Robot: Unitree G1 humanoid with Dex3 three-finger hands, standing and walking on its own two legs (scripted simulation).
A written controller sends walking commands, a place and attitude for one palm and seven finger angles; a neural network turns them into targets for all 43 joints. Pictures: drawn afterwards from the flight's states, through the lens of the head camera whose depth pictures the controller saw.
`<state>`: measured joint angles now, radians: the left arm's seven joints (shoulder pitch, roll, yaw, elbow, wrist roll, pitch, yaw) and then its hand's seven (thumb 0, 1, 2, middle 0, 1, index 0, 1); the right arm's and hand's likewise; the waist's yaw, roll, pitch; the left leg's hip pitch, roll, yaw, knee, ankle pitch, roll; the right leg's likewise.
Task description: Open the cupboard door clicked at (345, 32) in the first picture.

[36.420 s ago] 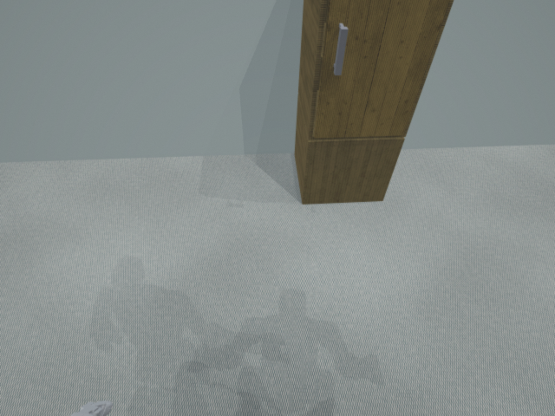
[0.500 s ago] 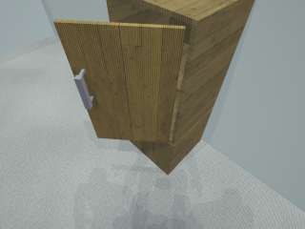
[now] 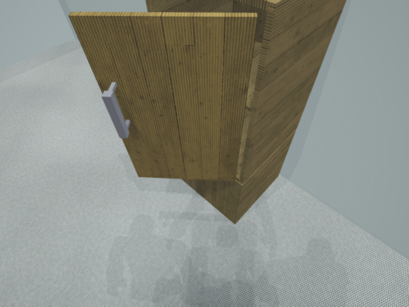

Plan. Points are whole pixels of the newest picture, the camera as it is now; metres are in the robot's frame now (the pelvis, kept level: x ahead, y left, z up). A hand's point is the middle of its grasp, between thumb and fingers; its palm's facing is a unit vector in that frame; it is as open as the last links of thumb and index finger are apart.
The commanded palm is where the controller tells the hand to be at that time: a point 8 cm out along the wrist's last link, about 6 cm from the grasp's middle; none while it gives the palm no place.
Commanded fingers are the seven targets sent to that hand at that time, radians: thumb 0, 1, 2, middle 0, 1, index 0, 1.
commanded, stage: shuffle to correct the standing spot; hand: left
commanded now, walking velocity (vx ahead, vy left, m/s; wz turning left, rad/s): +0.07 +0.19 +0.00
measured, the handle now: (118, 111) +0.55 +0.28 +0.03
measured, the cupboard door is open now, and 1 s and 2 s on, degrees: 40 40 40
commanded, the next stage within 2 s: come to a stop and stand still in 0.06 s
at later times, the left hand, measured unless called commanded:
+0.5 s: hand out of the picture +0.03 +0.26 -0.17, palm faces +0.07 -0.97 -0.22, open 7.4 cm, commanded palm none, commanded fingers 0.00 0.90 0.90 -0.20 -0.30 -0.20 -0.30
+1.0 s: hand out of the picture +0.04 +0.27 -0.15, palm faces +0.01 -0.97 -0.23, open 7.3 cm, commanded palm none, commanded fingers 0.00 0.90 0.90 -0.20 -0.30 -0.20 -0.30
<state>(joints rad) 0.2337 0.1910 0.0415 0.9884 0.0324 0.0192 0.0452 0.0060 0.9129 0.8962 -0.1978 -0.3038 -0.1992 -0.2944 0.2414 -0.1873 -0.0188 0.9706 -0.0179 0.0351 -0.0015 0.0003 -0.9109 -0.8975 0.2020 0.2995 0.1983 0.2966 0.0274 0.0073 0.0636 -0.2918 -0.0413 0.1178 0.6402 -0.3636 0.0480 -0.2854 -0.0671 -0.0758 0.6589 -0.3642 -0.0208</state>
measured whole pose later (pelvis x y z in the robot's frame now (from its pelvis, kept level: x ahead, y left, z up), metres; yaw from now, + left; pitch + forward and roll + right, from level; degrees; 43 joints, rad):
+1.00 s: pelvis +0.02 +0.09 +0.01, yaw +1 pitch +0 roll +0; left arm 0.27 0.17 -0.01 1.06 0.01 -0.01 0.04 0.01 0.92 0.90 -0.20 -0.30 -0.20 -0.29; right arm 0.32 -0.14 0.03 1.09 -0.02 -0.01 -0.01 0.01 -0.92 -0.90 0.20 0.30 0.20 0.30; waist -0.01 0.02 0.03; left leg -0.21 0.01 0.07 0.49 -0.28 0.02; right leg -0.21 -0.03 -0.05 0.51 -0.29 0.00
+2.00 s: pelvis +0.04 +0.08 +0.02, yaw +1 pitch +0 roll +0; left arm 0.23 0.20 0.00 1.10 0.02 -0.01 0.03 0.01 0.91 0.90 -0.20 -0.30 -0.20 -0.29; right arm 0.22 -0.17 0.02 1.14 -0.01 -0.02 -0.02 0.00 -0.91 -0.90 0.20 0.30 0.20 0.30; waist 0.01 -0.02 0.04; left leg -0.15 0.01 0.07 0.42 -0.27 0.00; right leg -0.15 -0.02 -0.06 0.44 -0.29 -0.01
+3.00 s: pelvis -0.03 +0.06 -0.06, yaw +3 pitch +12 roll -2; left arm 0.23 0.30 0.26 0.16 -0.32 -0.37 -0.41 0.01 0.31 0.64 -0.24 -0.69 -0.24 -0.68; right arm 0.22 -0.21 0.04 0.60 0.04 -0.24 -0.08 0.01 -0.91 -0.90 0.20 0.30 0.20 0.30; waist 0.00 0.02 -0.10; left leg -0.85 0.06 -0.03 1.11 -0.48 -0.02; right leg -0.80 -0.01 -0.13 1.07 -0.49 -0.05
